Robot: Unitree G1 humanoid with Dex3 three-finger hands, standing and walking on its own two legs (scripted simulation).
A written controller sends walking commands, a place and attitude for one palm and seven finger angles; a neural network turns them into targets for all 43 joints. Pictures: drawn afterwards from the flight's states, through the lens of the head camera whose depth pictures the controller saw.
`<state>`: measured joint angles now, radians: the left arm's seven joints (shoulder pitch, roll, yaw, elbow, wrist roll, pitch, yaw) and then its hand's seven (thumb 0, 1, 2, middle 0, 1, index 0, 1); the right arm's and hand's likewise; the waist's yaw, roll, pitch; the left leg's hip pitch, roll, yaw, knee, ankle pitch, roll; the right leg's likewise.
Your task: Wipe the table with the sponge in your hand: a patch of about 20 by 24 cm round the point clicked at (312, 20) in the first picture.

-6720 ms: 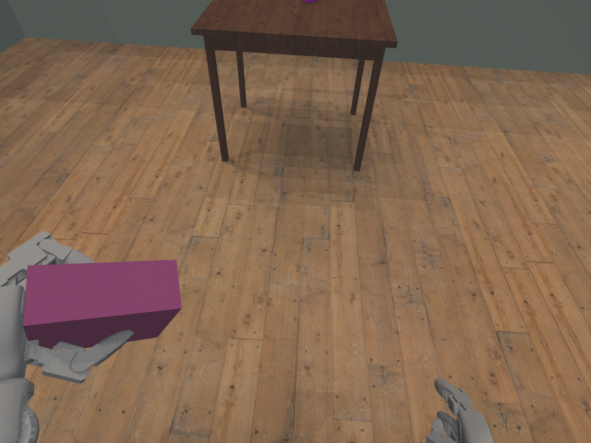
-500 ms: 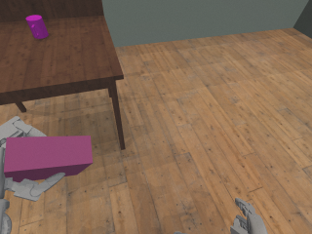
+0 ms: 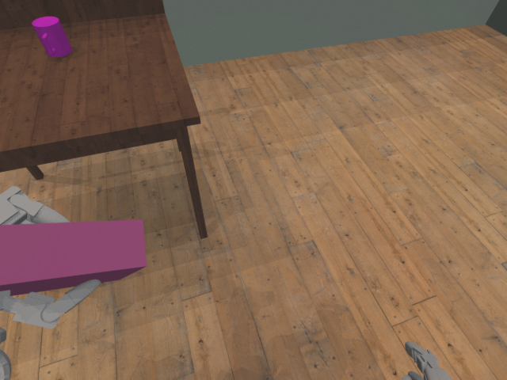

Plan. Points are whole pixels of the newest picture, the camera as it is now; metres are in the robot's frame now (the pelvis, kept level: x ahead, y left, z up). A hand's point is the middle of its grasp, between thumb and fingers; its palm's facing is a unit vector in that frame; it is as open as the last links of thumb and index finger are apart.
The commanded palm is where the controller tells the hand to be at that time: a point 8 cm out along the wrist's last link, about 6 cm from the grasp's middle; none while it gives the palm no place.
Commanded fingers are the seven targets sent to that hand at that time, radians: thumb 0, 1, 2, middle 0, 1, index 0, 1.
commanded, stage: take the last steps up to it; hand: left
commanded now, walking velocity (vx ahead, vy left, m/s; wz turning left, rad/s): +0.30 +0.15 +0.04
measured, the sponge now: (92, 256) +0.23 +0.20 +0.15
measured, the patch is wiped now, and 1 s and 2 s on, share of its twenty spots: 0.00 0.00 0.00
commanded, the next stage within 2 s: come to a stop and stand still in 1.46 s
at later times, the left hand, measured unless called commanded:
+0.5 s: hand (74, 194) +0.30 +0.25 +0.17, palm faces +0.38 -0.78 -0.51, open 9.6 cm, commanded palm +0.24 +0.29 +0.19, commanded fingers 0.00 0.10 1.30 -1.20 -1.60 -1.20 -1.60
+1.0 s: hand (83, 126) +0.41 +0.28 +0.17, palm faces +0.41 -0.76 -0.50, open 9.6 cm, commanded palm +0.36 +0.33 +0.19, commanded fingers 0.00 0.10 1.30 -1.20 -1.60 -1.20 -1.60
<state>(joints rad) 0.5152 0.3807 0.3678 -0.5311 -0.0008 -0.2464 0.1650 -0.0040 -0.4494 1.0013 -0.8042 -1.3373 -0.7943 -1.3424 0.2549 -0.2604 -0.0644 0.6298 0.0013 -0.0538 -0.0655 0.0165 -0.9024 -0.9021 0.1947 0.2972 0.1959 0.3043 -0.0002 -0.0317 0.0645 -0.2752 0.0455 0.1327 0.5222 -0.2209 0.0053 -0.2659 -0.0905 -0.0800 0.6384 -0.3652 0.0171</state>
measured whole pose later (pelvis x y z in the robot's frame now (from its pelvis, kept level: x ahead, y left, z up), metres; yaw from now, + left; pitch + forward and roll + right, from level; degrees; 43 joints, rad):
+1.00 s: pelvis +0.21 +0.04 -0.01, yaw +2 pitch +0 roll +2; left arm 0.47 0.36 0.35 -0.47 -0.01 -0.25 0.13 0.00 -0.45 1.00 -0.80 -1.34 -0.79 -1.35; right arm 0.20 -0.18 0.00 0.69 0.01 -0.07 -0.04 0.01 -0.90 -0.90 0.20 0.30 0.20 0.30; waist 0.02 0.04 0.06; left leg -0.44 0.04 0.06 1.05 -0.43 -0.02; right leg -0.32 -0.08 -0.18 0.68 -0.36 -0.05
